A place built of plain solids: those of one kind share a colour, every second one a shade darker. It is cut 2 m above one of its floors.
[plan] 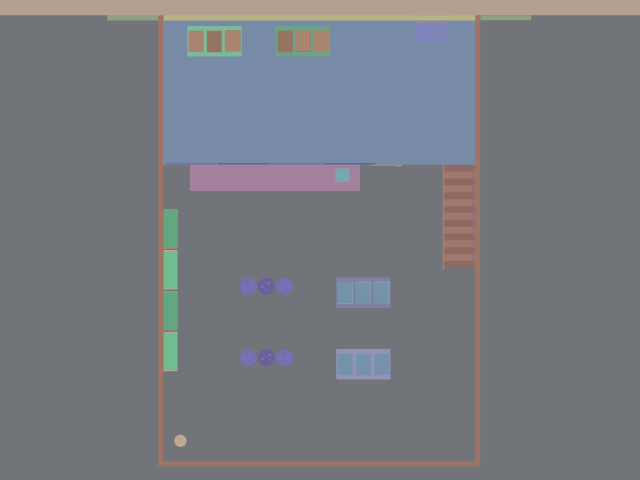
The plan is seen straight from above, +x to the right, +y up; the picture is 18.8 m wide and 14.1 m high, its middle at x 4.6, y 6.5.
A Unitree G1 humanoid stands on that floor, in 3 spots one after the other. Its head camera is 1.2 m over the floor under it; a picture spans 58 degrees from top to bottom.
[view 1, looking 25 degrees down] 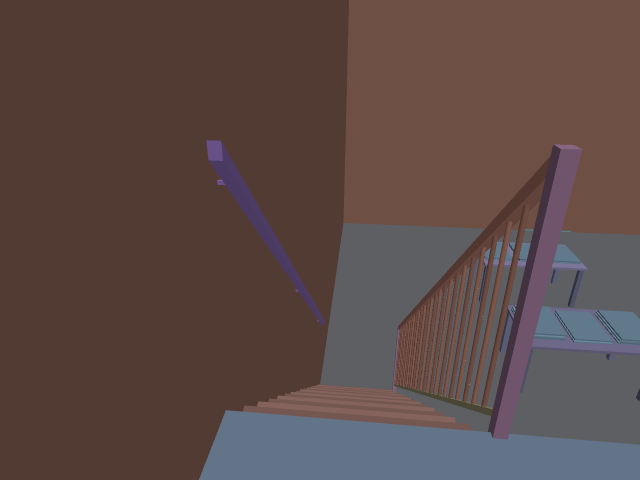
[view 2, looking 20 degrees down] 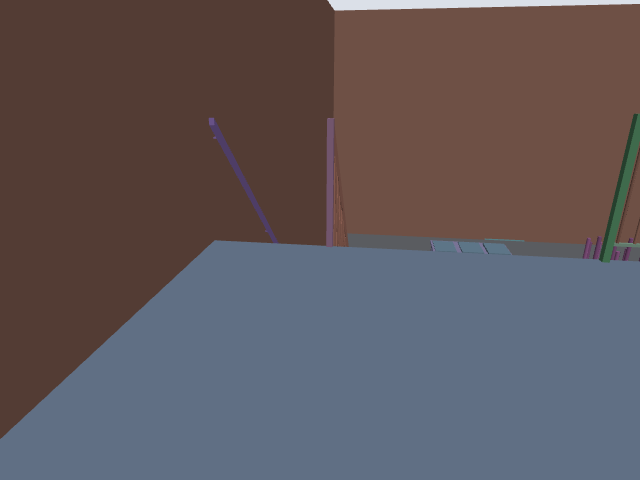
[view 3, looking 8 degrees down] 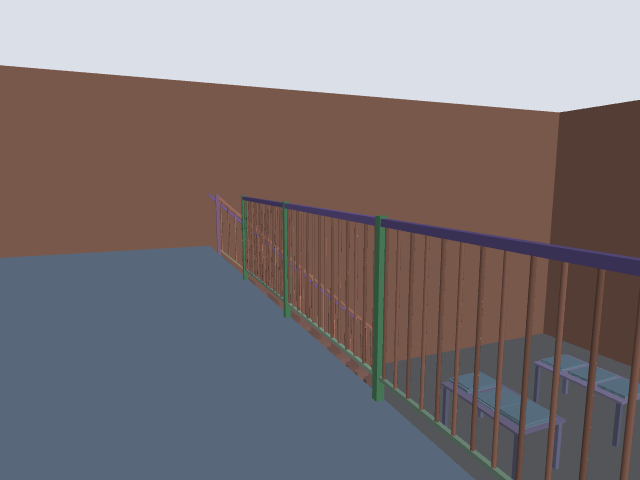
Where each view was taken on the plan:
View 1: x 8.71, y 9.81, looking -84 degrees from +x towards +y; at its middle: wall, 4.77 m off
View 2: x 7.86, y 11.85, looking -82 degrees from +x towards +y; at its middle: wall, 9.96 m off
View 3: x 1.20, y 9.91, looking -23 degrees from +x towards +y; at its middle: upper_guard_bar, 3.03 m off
